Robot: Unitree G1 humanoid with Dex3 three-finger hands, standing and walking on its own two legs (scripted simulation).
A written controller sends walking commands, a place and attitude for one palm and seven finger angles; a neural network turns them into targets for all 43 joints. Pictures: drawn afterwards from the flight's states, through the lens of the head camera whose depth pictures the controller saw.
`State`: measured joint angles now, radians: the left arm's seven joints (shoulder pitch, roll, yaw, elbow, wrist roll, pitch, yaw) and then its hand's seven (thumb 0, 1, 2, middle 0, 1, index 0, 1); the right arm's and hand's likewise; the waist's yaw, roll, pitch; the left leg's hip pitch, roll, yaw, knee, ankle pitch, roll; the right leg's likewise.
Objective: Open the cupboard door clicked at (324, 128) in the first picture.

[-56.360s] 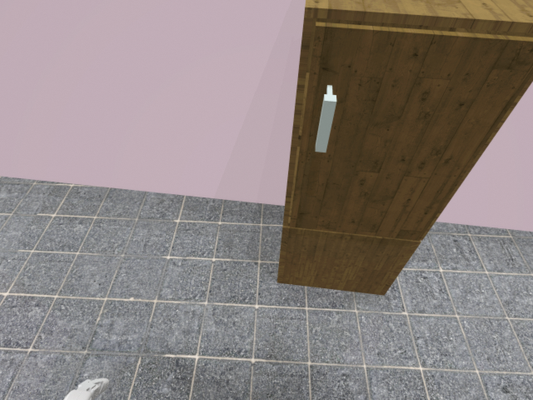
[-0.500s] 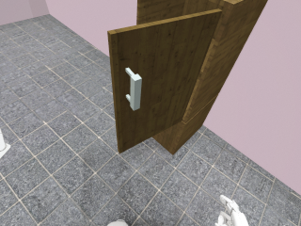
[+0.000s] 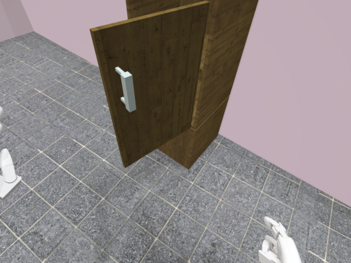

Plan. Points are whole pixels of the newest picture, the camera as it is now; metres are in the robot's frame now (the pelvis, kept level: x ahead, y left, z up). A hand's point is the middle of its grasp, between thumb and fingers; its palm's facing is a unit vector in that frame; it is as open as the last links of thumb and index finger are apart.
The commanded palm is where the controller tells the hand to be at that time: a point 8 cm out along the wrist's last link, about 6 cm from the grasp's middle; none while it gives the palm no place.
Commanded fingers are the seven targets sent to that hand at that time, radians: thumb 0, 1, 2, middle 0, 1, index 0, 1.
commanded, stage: stop stepping back and stand still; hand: left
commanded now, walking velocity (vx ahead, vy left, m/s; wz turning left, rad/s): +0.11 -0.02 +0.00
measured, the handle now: (125, 89) +0.56 +0.16 +0.09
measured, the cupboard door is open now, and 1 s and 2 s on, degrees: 78 78 78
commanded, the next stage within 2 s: let the arm hang, fingers relaxed in 1.04 s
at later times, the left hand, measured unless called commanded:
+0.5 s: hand out of the picture +0.14 +0.27 +0.16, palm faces +0.44 -0.77 -0.46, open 7.4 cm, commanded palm +0.08 +0.31 +0.18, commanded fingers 0.00 0.90 0.90 -0.20 -0.30 -0.20 -0.30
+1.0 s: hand out of the picture +0.11 +0.30 +0.16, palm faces +0.46 -0.77 -0.45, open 7.4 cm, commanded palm +0.05 +0.34 +0.18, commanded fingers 0.00 0.90 0.90 -0.20 -0.30 -0.20 -0.30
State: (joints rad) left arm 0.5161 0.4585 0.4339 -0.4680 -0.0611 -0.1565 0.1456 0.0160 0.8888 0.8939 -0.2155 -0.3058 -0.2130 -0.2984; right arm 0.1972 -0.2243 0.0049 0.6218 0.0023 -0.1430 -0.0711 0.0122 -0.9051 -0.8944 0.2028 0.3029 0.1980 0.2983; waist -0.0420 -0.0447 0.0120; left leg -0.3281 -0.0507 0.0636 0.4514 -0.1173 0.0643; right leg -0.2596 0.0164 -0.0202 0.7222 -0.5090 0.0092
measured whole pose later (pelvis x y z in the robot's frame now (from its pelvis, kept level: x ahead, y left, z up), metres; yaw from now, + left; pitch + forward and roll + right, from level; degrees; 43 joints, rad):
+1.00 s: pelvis -0.08 +0.03 +0.01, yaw +2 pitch -2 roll +0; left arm 0.52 0.38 0.40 -0.45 -0.01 -0.21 0.15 0.02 0.89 0.89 -0.21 -0.31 -0.21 -0.30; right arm 0.26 -0.19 0.03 0.64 0.00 -0.14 -0.06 0.01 -0.90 -0.89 0.21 0.30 0.20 0.30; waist 0.00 -0.02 0.05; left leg -0.20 0.01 0.07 0.47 -0.23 0.02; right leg -0.25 -0.04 -0.07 0.43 -0.14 0.01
